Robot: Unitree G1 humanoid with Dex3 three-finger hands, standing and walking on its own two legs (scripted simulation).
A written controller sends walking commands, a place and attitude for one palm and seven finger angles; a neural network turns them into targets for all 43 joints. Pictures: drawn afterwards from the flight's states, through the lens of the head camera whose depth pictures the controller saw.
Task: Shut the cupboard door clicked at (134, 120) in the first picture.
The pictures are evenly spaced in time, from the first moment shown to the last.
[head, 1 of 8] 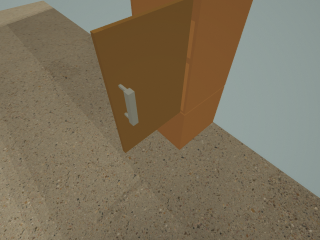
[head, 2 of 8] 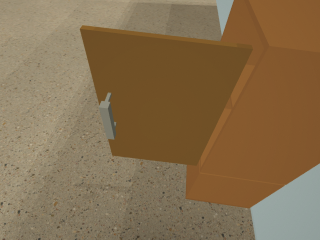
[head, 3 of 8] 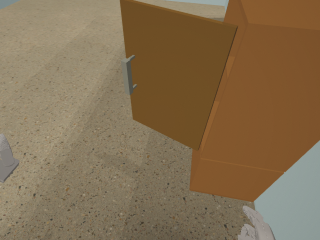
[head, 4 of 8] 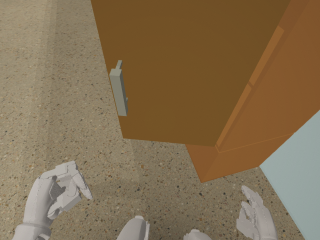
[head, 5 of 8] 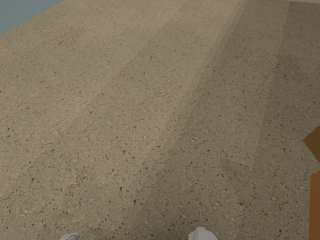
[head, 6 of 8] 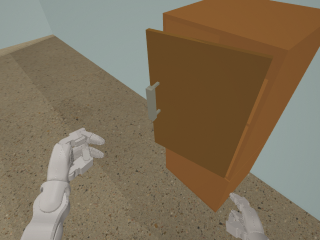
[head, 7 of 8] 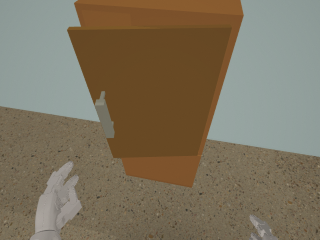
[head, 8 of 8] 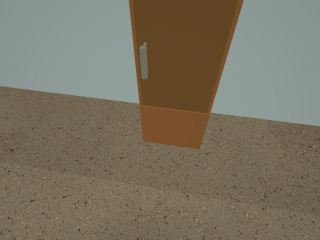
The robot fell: no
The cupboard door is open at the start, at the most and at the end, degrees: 91 91 0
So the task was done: yes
